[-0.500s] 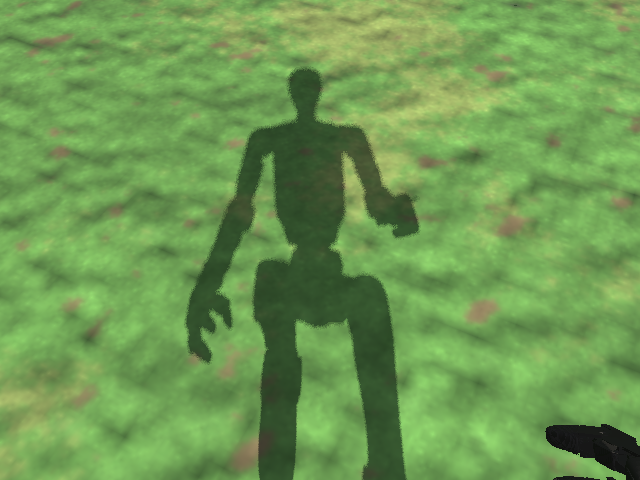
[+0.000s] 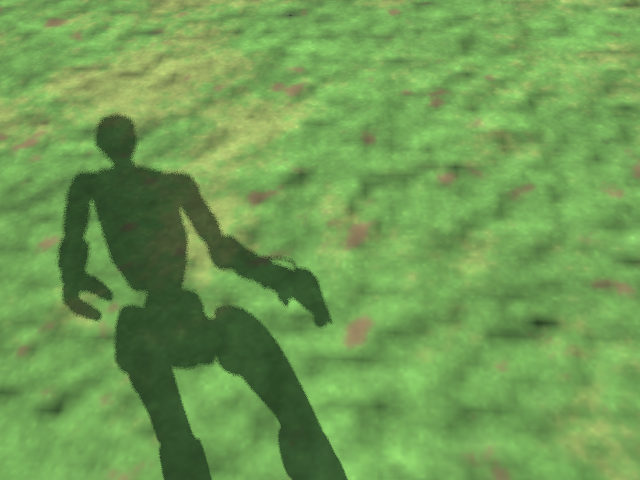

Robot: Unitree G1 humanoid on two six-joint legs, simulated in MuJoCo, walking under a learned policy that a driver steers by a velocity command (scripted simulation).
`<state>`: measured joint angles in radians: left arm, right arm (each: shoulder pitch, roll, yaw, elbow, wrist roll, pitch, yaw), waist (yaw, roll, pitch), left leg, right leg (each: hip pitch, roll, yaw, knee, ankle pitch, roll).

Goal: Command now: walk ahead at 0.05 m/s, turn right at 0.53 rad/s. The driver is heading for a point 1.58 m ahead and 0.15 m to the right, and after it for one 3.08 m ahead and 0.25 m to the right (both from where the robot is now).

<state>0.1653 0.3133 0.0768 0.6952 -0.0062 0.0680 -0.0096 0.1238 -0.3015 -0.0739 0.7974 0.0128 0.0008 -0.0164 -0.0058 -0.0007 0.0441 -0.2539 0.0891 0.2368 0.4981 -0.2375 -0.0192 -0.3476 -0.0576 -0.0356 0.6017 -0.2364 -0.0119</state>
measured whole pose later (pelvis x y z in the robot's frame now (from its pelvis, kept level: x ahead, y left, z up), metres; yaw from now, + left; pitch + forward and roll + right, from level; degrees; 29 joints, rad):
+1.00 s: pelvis +0.02 -0.02 +0.00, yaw -20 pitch -1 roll +0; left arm 0.17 0.24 0.03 0.72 0.02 0.02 0.02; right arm 0.17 -0.29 -0.03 0.88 0.00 0.01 -0.01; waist -0.04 0.03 0.04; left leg -0.22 0.05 -0.04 0.50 -0.26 -0.05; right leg -0.18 0.02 0.01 0.50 -0.30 -0.01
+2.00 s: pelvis +0.07 +0.00 +0.01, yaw +10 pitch +1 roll +0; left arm 0.22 0.28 0.05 0.79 0.00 -0.05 0.01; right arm 0.17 -0.32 -0.05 0.72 0.01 0.02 -0.02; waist 0.01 0.04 0.01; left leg -0.38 -0.10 -0.15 0.89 -0.47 -0.01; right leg -0.19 0.03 0.07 0.41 -0.24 -0.03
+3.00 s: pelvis +0.51 +0.02 +0.01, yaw -16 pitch +1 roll +0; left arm 0.29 0.29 0.06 0.68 -0.01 -0.06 -0.02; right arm 0.14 -0.32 -0.04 0.66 -0.02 -0.10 -0.01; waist 0.03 0.03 0.06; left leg -0.63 0.11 -0.09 1.02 -0.26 -0.05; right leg -0.22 0.14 0.07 0.37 -0.16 -0.12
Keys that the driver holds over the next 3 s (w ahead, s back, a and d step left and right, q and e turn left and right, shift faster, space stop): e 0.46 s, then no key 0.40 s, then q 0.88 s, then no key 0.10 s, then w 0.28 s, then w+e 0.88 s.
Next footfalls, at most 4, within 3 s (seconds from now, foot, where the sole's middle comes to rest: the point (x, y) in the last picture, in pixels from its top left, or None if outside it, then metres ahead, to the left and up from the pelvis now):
0.46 left None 0.11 0.11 -0.77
0.82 right None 0.00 -0.13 -0.77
1.28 left None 0.08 0.11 -0.77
1.88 right None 0.12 -0.11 -0.77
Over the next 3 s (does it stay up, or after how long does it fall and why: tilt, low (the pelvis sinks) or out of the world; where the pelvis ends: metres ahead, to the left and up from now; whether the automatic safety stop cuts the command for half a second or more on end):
stays up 0.51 0.02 0.01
